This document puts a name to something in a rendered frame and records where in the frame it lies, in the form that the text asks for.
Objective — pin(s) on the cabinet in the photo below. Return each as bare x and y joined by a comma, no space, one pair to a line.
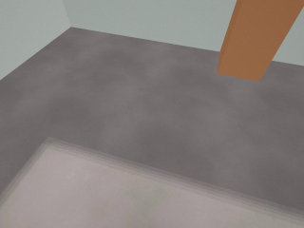
255,33

